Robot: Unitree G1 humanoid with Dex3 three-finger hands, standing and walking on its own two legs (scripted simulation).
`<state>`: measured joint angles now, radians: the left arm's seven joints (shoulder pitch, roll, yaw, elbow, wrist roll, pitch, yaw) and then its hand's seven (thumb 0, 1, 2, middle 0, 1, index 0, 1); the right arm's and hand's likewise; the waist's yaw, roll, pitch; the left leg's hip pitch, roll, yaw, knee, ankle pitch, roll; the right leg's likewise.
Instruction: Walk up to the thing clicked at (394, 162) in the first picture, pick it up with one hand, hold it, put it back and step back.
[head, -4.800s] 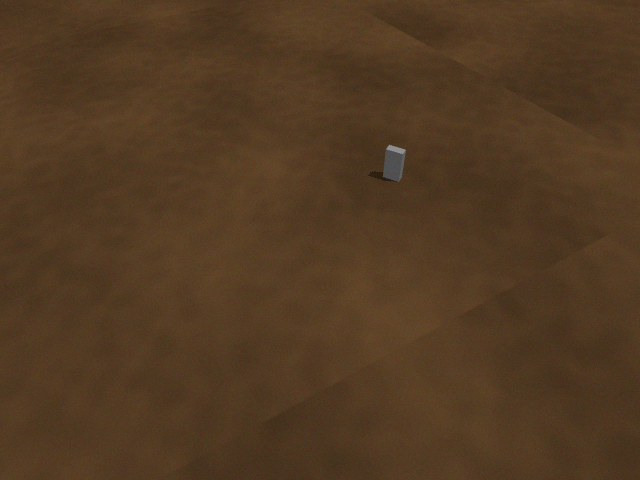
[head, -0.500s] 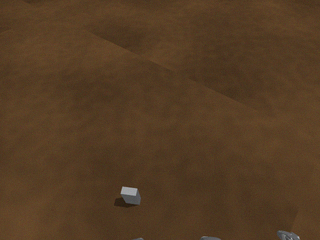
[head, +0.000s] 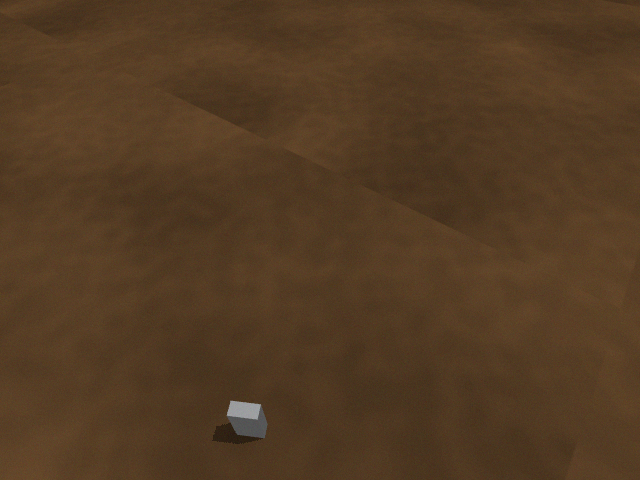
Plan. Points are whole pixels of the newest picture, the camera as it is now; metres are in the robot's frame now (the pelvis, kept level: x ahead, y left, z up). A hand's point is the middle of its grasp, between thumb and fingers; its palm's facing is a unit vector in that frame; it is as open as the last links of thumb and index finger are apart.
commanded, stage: walk up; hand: left
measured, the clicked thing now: (248, 420) +0.44 +0.22 -0.70
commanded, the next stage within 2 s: stand in 1.24 s
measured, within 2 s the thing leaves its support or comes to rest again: neither
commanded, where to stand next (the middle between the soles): +0.09 +0.01 m, yaw +2 degrees
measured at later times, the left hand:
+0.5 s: hand out of the picture +0.09 +0.25 -0.15, palm faces +0.01 -0.94 -0.33, open 7.4 cm
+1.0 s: hand out of the picture +0.12 +0.24 -0.15, palm faces -0.02 -0.95 -0.32, open 7.4 cm
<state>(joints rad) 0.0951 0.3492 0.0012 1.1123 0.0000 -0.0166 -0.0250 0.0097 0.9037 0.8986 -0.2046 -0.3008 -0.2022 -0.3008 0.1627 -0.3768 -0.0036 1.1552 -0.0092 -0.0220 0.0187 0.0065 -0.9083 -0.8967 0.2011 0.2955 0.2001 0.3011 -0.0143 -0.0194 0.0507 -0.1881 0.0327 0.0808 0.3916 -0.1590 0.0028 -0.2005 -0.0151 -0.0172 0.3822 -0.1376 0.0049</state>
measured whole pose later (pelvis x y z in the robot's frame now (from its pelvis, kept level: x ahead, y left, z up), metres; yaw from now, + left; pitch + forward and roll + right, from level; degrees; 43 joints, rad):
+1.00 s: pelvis +0.03 +0.00 +0.01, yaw +0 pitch -2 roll +0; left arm 0.08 0.34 0.01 1.16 0.01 -0.01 -0.01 0.01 0.90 0.90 -0.20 -0.30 -0.20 -0.30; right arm 0.09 -0.34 -0.01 1.17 -0.01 -0.01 0.01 0.01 -0.91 -0.90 0.20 0.30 0.20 0.30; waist -0.01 0.00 0.05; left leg -0.10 0.03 0.08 0.30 -0.16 -0.01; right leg -0.12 -0.01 -0.02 0.31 -0.15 0.00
